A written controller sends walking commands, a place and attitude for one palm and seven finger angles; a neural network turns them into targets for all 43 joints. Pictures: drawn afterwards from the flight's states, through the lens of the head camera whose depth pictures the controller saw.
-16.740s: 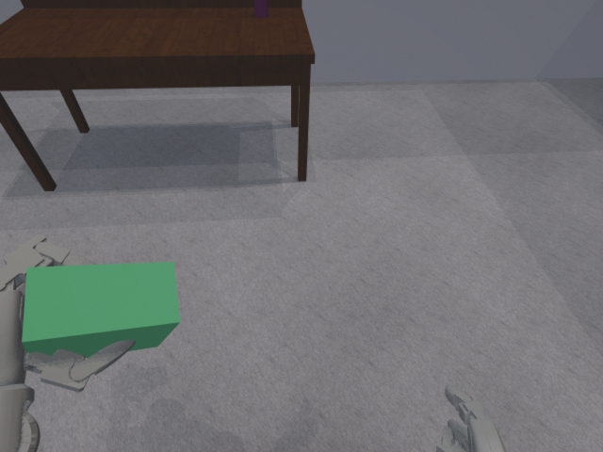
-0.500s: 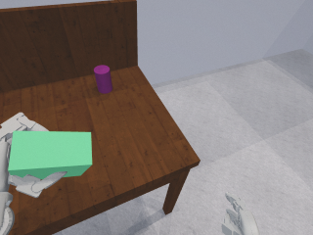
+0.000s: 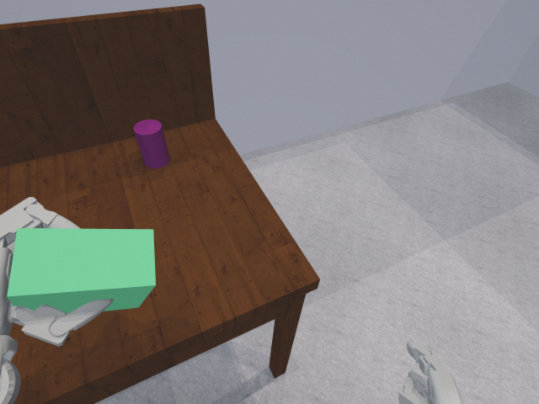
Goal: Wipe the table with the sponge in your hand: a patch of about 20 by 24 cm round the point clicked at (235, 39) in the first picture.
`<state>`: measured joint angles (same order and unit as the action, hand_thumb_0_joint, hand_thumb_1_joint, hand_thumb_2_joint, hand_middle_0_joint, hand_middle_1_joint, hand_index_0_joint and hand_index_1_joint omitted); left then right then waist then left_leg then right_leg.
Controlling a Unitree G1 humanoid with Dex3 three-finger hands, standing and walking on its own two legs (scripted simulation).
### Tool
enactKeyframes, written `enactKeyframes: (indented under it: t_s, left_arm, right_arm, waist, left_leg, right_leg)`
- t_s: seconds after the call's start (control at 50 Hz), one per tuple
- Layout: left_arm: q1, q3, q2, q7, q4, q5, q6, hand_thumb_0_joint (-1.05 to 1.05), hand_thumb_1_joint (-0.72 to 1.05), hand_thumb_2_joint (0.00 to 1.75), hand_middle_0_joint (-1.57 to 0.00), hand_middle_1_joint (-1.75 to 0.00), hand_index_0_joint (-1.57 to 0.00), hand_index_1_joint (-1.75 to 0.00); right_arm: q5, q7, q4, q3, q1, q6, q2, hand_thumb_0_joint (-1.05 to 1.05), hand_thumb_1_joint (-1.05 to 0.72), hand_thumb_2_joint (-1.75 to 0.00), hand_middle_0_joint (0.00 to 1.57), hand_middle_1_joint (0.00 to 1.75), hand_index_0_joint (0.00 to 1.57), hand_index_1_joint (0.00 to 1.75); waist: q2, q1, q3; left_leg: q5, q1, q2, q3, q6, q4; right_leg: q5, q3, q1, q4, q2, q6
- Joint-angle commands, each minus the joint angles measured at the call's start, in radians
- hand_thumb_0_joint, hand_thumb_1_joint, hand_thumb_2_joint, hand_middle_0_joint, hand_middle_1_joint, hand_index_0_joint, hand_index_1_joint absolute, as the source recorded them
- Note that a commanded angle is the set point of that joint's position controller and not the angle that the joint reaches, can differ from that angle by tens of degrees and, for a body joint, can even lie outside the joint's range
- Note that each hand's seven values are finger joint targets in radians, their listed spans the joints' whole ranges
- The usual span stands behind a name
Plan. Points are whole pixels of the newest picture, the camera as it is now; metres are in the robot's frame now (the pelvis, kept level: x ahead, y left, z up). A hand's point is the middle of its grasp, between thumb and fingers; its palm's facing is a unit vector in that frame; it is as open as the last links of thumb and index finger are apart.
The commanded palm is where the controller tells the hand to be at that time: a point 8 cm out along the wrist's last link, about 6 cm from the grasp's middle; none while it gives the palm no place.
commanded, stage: shuffle to correct the standing spot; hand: left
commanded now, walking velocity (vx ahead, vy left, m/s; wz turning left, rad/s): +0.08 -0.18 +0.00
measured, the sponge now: (108, 273) +0.23 +0.20 +0.15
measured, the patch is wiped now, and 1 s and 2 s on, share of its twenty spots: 0.00 0.00 0.00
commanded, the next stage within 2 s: come to a stop and stand still in 1.30 s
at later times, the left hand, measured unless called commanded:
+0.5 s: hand (57, 276) +0.21 +0.24 +0.16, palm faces +0.33 -0.87 -0.36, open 10.0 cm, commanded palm +0.16 +0.28 +0.18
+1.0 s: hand (58, 277) +0.21 +0.24 +0.16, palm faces +0.33 -0.87 -0.37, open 10.0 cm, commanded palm +0.16 +0.28 +0.18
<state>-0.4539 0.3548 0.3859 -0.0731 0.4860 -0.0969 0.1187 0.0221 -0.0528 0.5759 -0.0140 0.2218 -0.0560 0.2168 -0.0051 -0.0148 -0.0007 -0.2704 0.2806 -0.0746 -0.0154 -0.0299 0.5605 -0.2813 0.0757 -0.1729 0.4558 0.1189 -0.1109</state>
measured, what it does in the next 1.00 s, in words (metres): stands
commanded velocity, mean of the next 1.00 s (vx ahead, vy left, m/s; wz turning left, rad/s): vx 0.09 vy -0.18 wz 0.00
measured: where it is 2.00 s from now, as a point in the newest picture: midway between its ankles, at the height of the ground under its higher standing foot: outside the picture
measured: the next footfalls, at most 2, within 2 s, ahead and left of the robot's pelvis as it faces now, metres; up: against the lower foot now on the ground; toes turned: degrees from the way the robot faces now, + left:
none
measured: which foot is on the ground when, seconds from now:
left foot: down 0.00-1.00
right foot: down 0.00-1.00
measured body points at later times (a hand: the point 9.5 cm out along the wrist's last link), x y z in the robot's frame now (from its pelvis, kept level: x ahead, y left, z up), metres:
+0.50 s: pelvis +0.00 +0.00 +0.00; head +0.00 +0.01 +0.45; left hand +0.19 +0.29 +0.18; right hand +0.16 -0.23 -0.07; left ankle +0.02 +0.14 -0.73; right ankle -0.02 -0.04 -0.73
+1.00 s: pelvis +0.00 +0.00 +0.00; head +0.01 +0.01 +0.45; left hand +0.19 +0.29 +0.18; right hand +0.17 -0.23 -0.08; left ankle +0.02 +0.14 -0.73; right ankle -0.02 -0.04 -0.73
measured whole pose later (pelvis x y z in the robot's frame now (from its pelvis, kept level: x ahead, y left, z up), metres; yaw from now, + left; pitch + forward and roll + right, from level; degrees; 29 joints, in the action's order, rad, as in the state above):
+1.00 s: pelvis +0.00 +0.00 +0.00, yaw +1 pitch -1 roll -1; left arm -0.46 0.35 0.38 -0.07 0.48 -0.10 0.10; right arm 0.03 -0.04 0.57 0.00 0.22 -0.04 0.20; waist 0.00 -0.01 -0.01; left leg -0.26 0.27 -0.07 0.00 -0.03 0.55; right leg -0.28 0.09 -0.16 0.44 0.11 -0.11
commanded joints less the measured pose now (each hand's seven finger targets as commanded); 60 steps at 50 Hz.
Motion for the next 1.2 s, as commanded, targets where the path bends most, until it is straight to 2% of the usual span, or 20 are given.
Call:
enactKeyframes:
  t_s: [0.0,0.1,0.14,0.22,0.24,0.42,0.48,0.52,0.54,0.58,0.66,0.72,0.74,0.82,0.84,0.9,1.04,1.1,1.14,1.18]
  left_arm:
    - [0.086,0.132,0.190,-0.027,0.230,-0.005,0.075,0.00,0.10,1.30,-1.20,-1.60,-1.20,-1.60]
    - [0.082,0.120,0.174,-0.021,0.219,-0.005,0.069,0.00,0.10,1.30,-1.20,-1.60,-1.20,-1.60]
    - [0.078,0.120,0.178,-0.021,0.219,-0.007,0.067,0.00,0.10,1.30,-1.20,-1.60,-1.20,-1.60]
    - [0.082,0.126,0.183,-0.019,0.221,-0.005,0.066,0.00,0.10,1.30,-1.20,-1.60,-1.20,-1.60]
    - [0.077,0.125,0.184,-0.018,0.216,-0.006,0.064,0.00,0.10,1.30,-1.20,-1.60,-1.20,-1.60]
    - [0.099,0.111,0.173,-0.024,0.212,-0.001,0.061,0.00,0.10,1.30,-1.20,-1.60,-1.20,-1.60]
    - [0.105,0.110,0.177,-0.025,0.231,-0.001,0.066,0.00,0.10,1.30,-1.20,-1.60,-1.20,-1.60]
    - [0.102,0.113,0.175,-0.025,0.232,0.002,0.066,0.00,0.10,1.30,-1.20,-1.60,-1.20,-1.60]
    - [0.106,0.111,0.183,-0.024,0.250,0.001,0.068,0.00,0.10,1.30,-1.20,-1.60,-1.20,-1.60]
    - [0.097,0.116,0.186,-0.024,0.245,0.005,0.069,0.00,0.10,1.30,-1.20,-1.60,-1.20,-1.60]
    - [0.067,0.118,0.185,-0.018,0.247,0.002,0.068,0.00,0.10,1.30,-1.20,-1.60,-1.20,-1.60]
    - [0.042,0.125,0.182,-0.014,0.219,-0.002,0.061,0.00,0.10,1.30,-1.20,-1.60,-1.20,-1.60]
    - [0.025,0.123,0.182,-0.012,0.206,-0.006,0.060,0.00,0.10,1.30,-1.20,-1.60,-1.20,-1.60]
    - [0.044,0.127,0.181,-0.014,0.194,-0.012,0.051,0.00,0.10,1.30,-1.20,-1.60,-1.20,-1.60]
    - [0.054,0.112,0.173,-0.015,0.207,-0.013,0.051,0.00,0.10,1.30,-1.20,-1.60,-1.20,-1.60]
    - [0.086,0.112,0.176,-0.021,0.213,-0.011,0.051,0.00,0.10,1.30,-1.20,-1.60,-1.20,-1.60]
    - [0.105,0.114,0.188,-0.029,0.238,-0.003,0.059,0.00,0.10,1.30,-1.20,-1.60,-1.20,-1.60]
    - [0.081,0.122,0.187,-0.026,0.237,-0.002,0.061,0.00,0.10,1.30,-1.20,-1.60,-1.20,-1.60]
    - [0.057,0.115,0.181,-0.023,0.228,-0.007,0.059,0.00,0.10,1.30,-1.20,-1.60,-1.20,-1.60]
    - [0.044,0.122,0.183,-0.020,0.220,-0.007,0.057,0.00,0.10,1.30,-1.20,-1.60,-1.20,-1.60]
  right_arm:
    - [-0.002,-0.005,-0.165,-0.036,-0.104,-0.051,0.104,0.00,-0.90,-0.90,0.20,0.30,0.20,0.30]
    - [0.000,-0.002,-0.168,-0.038,-0.097,-0.046,0.104,0.00,-0.90,-0.90,0.20,0.30,0.20,0.30]
    - [0.002,-0.001,-0.162,-0.037,-0.095,-0.047,0.103,0.00,-0.90,-0.90,0.20,0.30,0.20,0.30]
    - [-0.001,-0.002,-0.171,-0.035,-0.094,-0.045,0.102,0.00,-0.90,-0.90,0.20,0.30,0.20,0.30]
    - [-0.001,-0.001,-0.164,-0.033,-0.097,-0.046,0.100,0.00,-0.90,-0.90,0.20,0.30,0.20,0.30]
    - [0.001,-0.001,-0.171,-0.027,-0.096,-0.042,0.094,0.00,-0.90,-0.90,0.20,0.30,0.20,0.30]
    - [-0.001,-0.003,-0.172,-0.026,-0.105,-0.045,0.096,0.00,-0.90,-0.90,0.20,0.30,0.20,0.30]
    - [0.000,-0.002,-0.169,-0.029,-0.095,-0.046,0.097,0.00,-0.90,-0.90,0.20,0.30,0.20,0.30]
    - [0.001,0.000,-0.165,-0.028,-0.101,-0.050,0.097,0.00,-0.90,-0.90,0.20,0.30,0.20,0.30]
    - [-0.001,-0.002,-0.171,-0.029,-0.103,-0.052,0.099,0.00,-0.90,-0.90,0.20,0.30,0.20,0.30]
    - [0.002,0.003,-0.175,-0.032,-0.092,-0.053,0.101,0.00,-0.90,-0.90,0.20,0.30,0.20,0.30]
    - [0.005,0.005,-0.176,-0.035,-0.086,-0.047,0.103,0.00,-0.90,-0.90,0.20,0.30,0.20,0.30]
    - [0.006,0.005,-0.170,-0.033,-0.086,-0.046,0.102,0.00,-0.90,-0.90,0.20,0.30,0.20,0.30]
    - [0.005,0.003,-0.173,-0.035,-0.085,-0.037,0.103,0.00,-0.90,-0.90,0.20,0.30,0.20,0.30]
    - [0.010,0.004,-0.169,-0.034,-0.089,-0.037,0.101,0.00,-0.90,-0.90,0.20,0.30,0.20,0.30]
    - [0.007,0.002,-0.170,-0.033,-0.095,-0.036,0.099,0.00,-0.90,-0.90,0.20,0.30,0.20,0.30]
    - [0.005,0.002,-0.161,-0.028,-0.109,-0.036,0.096,0.00,-0.90,-0.90,0.20,0.30,0.20,0.30]
    - [0.005,0.005,-0.170,-0.033,-0.099,-0.036,0.099,0.00,-0.90,-0.90,0.20,0.30,0.20,0.30]
    - [0.008,0.007,-0.168,-0.032,-0.097,-0.037,0.100,0.00,-0.90,-0.90,0.20,0.30,0.20,0.30]
    - [0.005,0.007,-0.173,-0.033,-0.094,-0.034,0.102,0.00,-0.90,-0.90,0.20,0.30,0.20,0.30]
  waist:
    - [0.049,0.010,0.094]
    - [0.043,0.009,0.095]
    - [0.042,0.005,0.096]
    - [0.024,0.009,0.095]
    - [0.046,0.006,0.092]
    - [0.032,0.004,0.060]
    - [0.068,0.003,0.067]
    - [0.051,0.005,0.091]
    - [0.102,0.001,0.107]
    - [0.115,0.006,0.110]
    - [0.111,0.006,0.133]
    - [0.068,0.008,0.122]
    - [0.086,0.003,0.117]
    - [0.011,0.001,0.109]
    - [0.035,-0.006,0.103]
    - [0.021,-0.004,0.088]
    - [0.099,-0.002,0.081]
    - [0.080,0.004,0.108]
    - [0.108,0.000,0.114]
    - [0.085,0.004,0.112]
  left_leg:
    - [0.207,-0.095,-0.047,0.051,0.079,-0.036]
    - [0.152,-0.086,-0.045,0.047,0.078,-0.033]
    - [0.145,-0.099,-0.040,0.049,0.075,-0.042]
    - [0.150,-0.090,-0.052,0.053,0.079,-0.047]
    - [0.161,-0.097,-0.053,0.055,0.080,-0.059]
    - [0.004,-0.072,-0.037,0.065,0.078,-0.061]
    - [0.042,-0.079,-0.051,0.083,0.082,-0.092]
    - [0.138,-0.087,-0.053,0.079,0.082,-0.075]
    - [0.193,-0.109,-0.062,0.089,0.083,-0.097]
    - [0.268,-0.119,-0.093,0.116,0.091,-0.111]
    - [0.362,-0.131,-0.105,0.132,0.085,-0.111]
    - [0.320,-0.116,-0.092,0.105,0.077,-0.079]
    - [0.291,-0.105,-0.083,0.097,0.075,-0.087]
    - [0.178,-0.084,-0.049,0.065,0.068,-0.036]
    - [0.146,-0.093,-0.037,0.059,0.067,-0.035]
    - [0.088,-0.101,-0.026,0.054,0.069,-0.020]
    - [0.165,-0.087,-0.062,0.099,0.084,-0.084]
    - [0.259,-0.096,-0.077,0.110,0.084,-0.079]
    - [0.272,-0.094,-0.075,0.108,0.080,-0.088]
    - [0.258,-0.086,-0.081,0.110,0.081,-0.083]
  right_leg:
    - [0.305,-0.159,-0.034,-0.105,-0.193,0.105]
    - [0.267,-0.166,-0.025,-0.121,-0.190,0.112]
    - [0.256,-0.161,-0.039,-0.119,-0.194,0.091]
    - [0.266,-0.164,-0.023,-0.121,-0.188,0.107]
    - [0.264,-0.151,-0.033,-0.114,-0.184,0.100]
    - [0.114,-0.183,-0.063,-0.160,-0.193,0.081]
    - [0.137,-0.164,-0.052,-0.135,-0.181,0.075]
    - [0.235,-0.157,-0.010,-0.117,-0.182,0.077]
    - [0.253,-0.138,-0.012,-0.091,-0.175,0.069]
    - [0.262,-0.122,-0.002,-0.076,-0.159,0.084]
    - [0.282,-0.097,0.030,-0.068,-0.154,0.073]
    - [0.297,-0.112,0.032,-0.105,-0.168,0.070]
    - [0.285,-0.107,0.026,-0.104,-0.168,0.065]
    - [0.290,-0.151,0.008,-0.127,-0.198,0.061]
    - [0.268,-0.156,-0.020,-0.130,-0.203,0.052]
    - [0.229,-0.183,-0.055,-0.143,-0.216,0.053]
    - [0.233,-0.135,-0.017,-0.108,-0.180,0.077]
    - [0.286,-0.120,0.022,-0.094,-0.173,0.080]
    - [0.287,-0.112,0.029,-0.089,-0.172,0.073]
    - [0.275,-0.114,0.032,-0.101,-0.173,0.081]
